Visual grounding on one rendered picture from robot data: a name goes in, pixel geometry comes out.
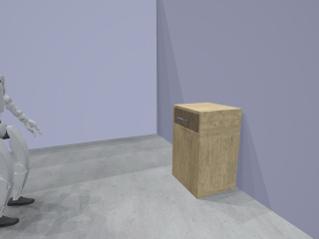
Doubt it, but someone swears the handle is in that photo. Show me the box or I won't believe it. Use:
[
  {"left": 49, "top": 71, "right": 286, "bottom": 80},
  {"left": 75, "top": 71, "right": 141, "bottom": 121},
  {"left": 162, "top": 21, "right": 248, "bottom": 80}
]
[{"left": 175, "top": 117, "right": 188, "bottom": 122}]

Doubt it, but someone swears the left robot forearm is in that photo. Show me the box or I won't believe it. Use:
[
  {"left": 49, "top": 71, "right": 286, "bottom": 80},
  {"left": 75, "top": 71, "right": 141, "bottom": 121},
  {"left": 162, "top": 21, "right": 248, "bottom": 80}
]
[{"left": 5, "top": 100, "right": 28, "bottom": 122}]

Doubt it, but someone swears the robot left hand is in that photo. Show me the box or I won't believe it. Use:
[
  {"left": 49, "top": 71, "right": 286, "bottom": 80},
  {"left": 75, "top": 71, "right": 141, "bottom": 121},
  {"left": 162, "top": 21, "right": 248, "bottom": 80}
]
[{"left": 23, "top": 119, "right": 42, "bottom": 137}]

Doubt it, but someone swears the right robot shin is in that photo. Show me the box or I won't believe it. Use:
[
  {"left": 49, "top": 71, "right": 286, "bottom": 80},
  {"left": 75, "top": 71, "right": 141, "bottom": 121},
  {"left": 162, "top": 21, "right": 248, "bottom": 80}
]
[{"left": 0, "top": 177, "right": 15, "bottom": 217}]

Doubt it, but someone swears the cabinet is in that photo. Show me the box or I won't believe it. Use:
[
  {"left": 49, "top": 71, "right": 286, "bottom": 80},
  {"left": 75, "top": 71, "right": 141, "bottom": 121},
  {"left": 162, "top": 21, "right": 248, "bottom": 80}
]
[{"left": 171, "top": 103, "right": 242, "bottom": 199}]

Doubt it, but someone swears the left robot thigh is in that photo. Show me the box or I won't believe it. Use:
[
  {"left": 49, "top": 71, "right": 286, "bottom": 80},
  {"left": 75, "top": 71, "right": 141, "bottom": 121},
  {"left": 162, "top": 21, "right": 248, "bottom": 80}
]
[{"left": 2, "top": 125, "right": 30, "bottom": 174}]

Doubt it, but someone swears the robot left upper arm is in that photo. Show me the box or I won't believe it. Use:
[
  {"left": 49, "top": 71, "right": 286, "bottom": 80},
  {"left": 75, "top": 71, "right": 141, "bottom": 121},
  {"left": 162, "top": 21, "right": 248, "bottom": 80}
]
[{"left": 0, "top": 74, "right": 11, "bottom": 106}]

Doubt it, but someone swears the drawer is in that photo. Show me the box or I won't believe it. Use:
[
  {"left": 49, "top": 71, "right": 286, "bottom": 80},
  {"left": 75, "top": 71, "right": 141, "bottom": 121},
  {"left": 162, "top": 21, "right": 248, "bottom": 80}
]
[{"left": 173, "top": 108, "right": 199, "bottom": 133}]

